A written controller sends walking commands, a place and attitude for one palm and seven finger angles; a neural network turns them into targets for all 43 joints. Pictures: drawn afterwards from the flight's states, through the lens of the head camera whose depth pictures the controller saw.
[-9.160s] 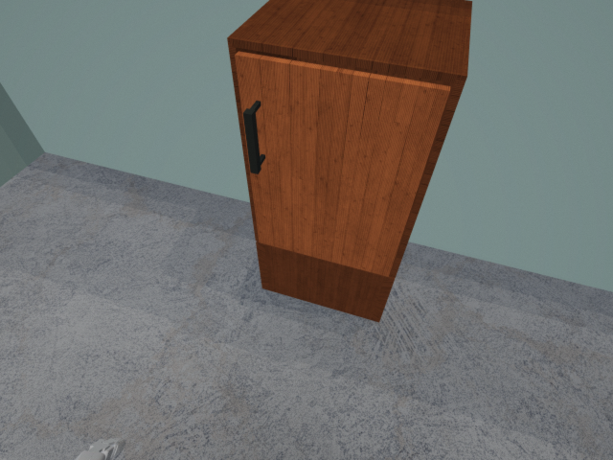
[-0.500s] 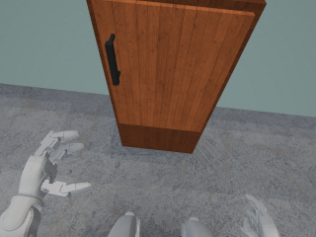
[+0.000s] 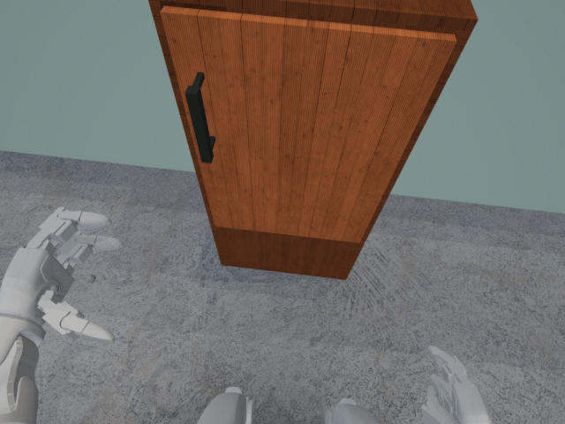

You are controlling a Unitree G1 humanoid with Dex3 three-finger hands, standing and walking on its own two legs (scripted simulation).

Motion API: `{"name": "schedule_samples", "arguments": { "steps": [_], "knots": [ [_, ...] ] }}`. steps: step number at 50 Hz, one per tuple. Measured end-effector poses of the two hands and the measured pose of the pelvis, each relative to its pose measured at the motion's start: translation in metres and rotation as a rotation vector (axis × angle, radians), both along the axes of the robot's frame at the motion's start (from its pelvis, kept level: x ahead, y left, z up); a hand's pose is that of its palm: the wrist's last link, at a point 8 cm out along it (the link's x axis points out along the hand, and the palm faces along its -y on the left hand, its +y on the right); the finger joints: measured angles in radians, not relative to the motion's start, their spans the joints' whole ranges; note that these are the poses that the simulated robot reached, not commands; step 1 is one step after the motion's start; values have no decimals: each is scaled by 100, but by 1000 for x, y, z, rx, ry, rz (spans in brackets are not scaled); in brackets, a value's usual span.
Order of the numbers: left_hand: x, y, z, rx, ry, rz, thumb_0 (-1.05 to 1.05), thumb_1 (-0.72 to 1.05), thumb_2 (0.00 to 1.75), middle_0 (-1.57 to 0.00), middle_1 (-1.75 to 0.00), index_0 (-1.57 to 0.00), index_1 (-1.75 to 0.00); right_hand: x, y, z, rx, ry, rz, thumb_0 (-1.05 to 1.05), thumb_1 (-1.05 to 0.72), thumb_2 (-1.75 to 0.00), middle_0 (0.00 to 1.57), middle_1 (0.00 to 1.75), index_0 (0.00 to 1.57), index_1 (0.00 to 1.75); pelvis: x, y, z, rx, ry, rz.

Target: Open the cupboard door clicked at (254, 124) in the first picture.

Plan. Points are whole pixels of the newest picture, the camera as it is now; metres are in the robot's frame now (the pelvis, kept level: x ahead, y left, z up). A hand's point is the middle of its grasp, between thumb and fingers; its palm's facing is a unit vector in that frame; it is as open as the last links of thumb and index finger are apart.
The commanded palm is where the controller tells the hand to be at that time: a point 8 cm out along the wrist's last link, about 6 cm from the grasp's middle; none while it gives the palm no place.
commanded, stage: raise the hand with hooked fingers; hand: left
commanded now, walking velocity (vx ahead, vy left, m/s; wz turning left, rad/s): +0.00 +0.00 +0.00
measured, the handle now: (203, 120) +0.59 +0.18 +0.04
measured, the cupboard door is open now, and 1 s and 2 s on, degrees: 0 0 0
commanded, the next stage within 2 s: move the hooked fingers beside the handle in 0.58 s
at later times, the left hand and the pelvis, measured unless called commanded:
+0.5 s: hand (98, 271) +0.29 +0.26 +0.06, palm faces -0.04 -1.00 -0.04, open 14.0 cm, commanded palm +0.26 +0.31 +0.06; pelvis +0.00 -0.01 +0.00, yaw -1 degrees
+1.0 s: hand (111, 241) +0.33 +0.25 +0.05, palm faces -0.05 -1.00 -0.03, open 14.0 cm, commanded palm +0.31 +0.31 +0.06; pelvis -0.01 -0.01 +0.00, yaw +0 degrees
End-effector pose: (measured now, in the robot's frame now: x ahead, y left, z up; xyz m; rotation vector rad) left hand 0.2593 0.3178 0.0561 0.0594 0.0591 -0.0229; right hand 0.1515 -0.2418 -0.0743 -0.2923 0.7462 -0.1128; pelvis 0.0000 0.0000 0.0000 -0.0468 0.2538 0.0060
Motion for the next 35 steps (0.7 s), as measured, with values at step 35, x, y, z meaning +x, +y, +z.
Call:
{"name": "schedule_samples", "arguments": {
  "steps": [35],
  "knots": [
    [7, -3, 4, -18, -8, -9, -1, -50, 30, -30, -120, -30, -120, -16, -13, 1, 3, 14, -34, 1, -90, -90, 20, 30, 20, 30, -4, -7, 4, 12, -8, -10]
  ]
}}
